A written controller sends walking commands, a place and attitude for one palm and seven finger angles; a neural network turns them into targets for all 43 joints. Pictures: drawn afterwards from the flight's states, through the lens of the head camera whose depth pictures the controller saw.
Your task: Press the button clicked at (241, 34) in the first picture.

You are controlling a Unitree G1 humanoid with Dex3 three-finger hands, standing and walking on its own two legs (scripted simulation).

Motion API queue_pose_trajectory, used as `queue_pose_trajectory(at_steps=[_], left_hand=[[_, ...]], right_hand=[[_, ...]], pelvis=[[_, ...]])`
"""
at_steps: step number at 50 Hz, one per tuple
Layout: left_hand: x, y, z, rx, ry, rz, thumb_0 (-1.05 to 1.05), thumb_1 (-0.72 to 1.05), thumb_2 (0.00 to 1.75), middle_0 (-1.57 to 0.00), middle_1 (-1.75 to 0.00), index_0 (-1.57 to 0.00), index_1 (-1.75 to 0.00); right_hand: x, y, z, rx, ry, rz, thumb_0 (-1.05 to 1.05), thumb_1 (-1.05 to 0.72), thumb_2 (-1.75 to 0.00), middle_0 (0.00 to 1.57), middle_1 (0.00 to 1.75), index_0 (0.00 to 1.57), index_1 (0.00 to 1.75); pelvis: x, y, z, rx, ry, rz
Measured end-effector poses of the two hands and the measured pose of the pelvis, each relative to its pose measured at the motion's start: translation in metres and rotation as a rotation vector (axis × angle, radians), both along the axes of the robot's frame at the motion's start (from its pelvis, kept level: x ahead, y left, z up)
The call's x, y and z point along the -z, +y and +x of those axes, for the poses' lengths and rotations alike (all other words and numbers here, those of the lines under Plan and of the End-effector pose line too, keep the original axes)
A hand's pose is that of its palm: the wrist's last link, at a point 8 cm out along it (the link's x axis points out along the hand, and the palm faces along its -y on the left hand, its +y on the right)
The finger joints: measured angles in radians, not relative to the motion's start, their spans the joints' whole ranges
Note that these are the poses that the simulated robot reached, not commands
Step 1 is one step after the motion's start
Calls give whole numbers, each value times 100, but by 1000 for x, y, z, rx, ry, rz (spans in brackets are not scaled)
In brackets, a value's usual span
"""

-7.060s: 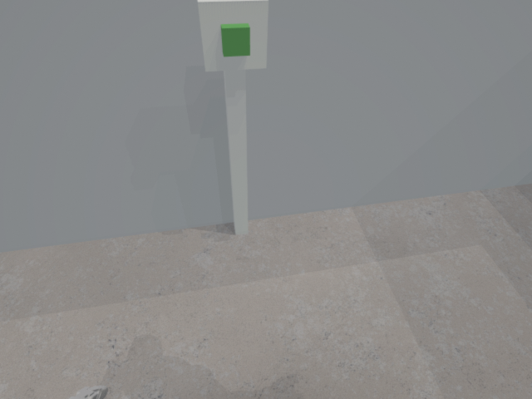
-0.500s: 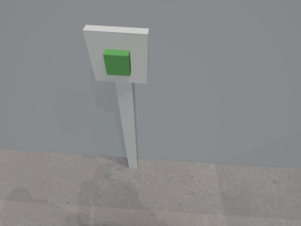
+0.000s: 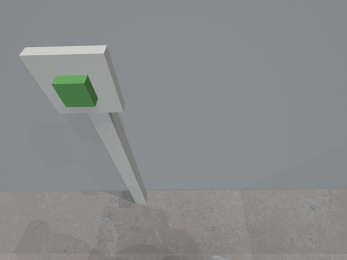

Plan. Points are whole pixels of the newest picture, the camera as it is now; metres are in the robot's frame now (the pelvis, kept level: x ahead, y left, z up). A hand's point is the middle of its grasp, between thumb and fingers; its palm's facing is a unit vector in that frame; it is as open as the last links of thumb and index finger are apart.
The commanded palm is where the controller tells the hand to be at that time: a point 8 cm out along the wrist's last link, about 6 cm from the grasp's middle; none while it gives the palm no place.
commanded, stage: come to a stop and stand still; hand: left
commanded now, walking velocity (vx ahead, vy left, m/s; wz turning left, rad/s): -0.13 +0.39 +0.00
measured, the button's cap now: (76, 90) +0.44 +0.24 +0.15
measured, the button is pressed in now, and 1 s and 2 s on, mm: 0 0 0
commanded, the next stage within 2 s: none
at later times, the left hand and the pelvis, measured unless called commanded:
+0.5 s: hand out of the picture -0.04 +0.21 -0.16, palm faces +0.13 -0.96 -0.25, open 7.3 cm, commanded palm none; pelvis -0.04 +0.00 +0.01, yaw +2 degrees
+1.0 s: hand out of the picture +0.00 +0.17 -0.16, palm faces +0.02 -0.97 -0.22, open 7.3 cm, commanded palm none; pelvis -0.03 -0.01 +0.01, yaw +3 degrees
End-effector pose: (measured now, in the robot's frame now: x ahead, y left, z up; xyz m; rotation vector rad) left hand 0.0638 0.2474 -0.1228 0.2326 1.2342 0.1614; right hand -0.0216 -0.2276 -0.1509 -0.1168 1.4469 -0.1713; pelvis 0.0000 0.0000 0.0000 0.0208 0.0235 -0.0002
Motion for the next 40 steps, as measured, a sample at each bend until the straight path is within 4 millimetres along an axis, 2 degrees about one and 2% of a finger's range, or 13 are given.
queue_pose_trajectory(at_steps=[3, 6, 10, 13, 17, 22, 25, 27, 30, 35, 40], left_hand=[[-7, -19, 9, 10, -24, 10, 0, 92, 90, -20, -30, -20, -30], [-13, -37, 12, 5, -42, -1, 0, 91, 90, -20, -30, -20, -30], [-20, -44, 6, -36, -74, -5, -1, 93, 90, -20, -30, -21, -30], [-22, -42, -9, -60, -72, -2, -1, 93, 90, -20, -30, -21, -30], [-19, -32, -42, -94, -32, 2, -1, 92, 90, -20, -30, -21, -30], [-10, -9, -88, -136, 38, -2, 0, 91, 90, -20, -30, -21, -30], [2, 7, -111, -156, 79, -17, 0, 91, 90, -20, -30, -21, -30], [8, 15, -123, -163, 111, -28, 0, 91, 90, -20, -30, -21, -30], [5, 19, -131, -160, 130, -50, 0, 91, 90, -20, -30, -20, -30], [2, 10, -130, -146, 143, -87, 0, 91, 90, -20, -30, -20, -30], [2, -10, -112, -101, 164, -102, 0, 92, 90, -20, -30, -20, -30]], right_hand=[[5, -21, 9, 10, 4, -3, 0, -91, -89, 20, 30, 20, 30], [-2, -34, 24, -5, -19, -4, 1, -91, -89, 20, 30, 19, 29], [-14, -43, 47, -49, -65, -6, 0, -91, -89, 20, 30, 19, 29], [-22, -45, 64, -85, -111, -12, 0, -91, -89, 20, 30, 19, 29], [-30, -39, 82, -126, -181, -15, 0, -91, -89, 20, 30, 19, 29], [-40, -20, 87, -163, -245, -19, 0, -91, -89, 19, 30, 19, 29], [-39, -5, 75, -167, -271, -36, 0, -91, -89, 20, 30, 19, 29], [-38, 6, 57, -154, -254, -44, 0, -91, -89, 20, 30, 19, 29], [-41, 19, 24, -135, -185, -45, 0, -92, -89, 20, 30, 19, 29], [-40, 30, -22, -99, -64, -25, 0, -93, -89, 20, 30, 20, 30], [-35, 35, -57, -48, 28, 7, 0, -92, -89, 20, 30, 20, 30]], pelvis=[[-1, -11, 3, -11, -10, -2], [-9, -20, 2, -14, -14, 13], [-17, -27, -6, -30, -17, 26], [-20, -29, -14, -39, -18, 31], [-21, -25, -25, -47, -19, 32], [-20, -12, -38, -48, -14, 23], [-13, 4, -43, -43, -10, -12], [-12, 11, -47, -53, -17, -17], [-19, 17, -47, -55, -22, -19], [-24, 20, -43, -55, -14, -13], [-24, 14, -38, -49, -2, -4]])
